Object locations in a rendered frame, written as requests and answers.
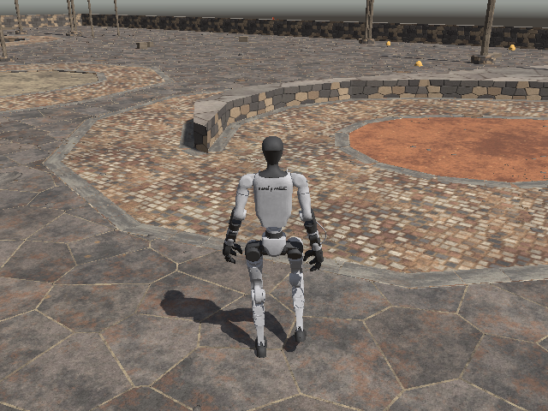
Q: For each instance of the robot left upper arm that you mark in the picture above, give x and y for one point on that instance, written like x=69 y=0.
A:
x=242 y=193

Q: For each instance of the right robot forearm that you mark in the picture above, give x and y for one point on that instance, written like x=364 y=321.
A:
x=312 y=233

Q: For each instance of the left robot hand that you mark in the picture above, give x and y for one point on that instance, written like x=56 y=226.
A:
x=228 y=250

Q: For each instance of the robot right upper arm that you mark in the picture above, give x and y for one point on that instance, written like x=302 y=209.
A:
x=300 y=182

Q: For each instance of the left robot forearm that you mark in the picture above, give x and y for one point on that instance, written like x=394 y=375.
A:
x=233 y=229

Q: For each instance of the right robot hand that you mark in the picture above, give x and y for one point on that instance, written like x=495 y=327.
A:
x=318 y=258

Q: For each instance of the robot torso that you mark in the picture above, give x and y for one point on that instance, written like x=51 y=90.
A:
x=273 y=206

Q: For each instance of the right robot shin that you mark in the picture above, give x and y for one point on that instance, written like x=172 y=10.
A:
x=298 y=303

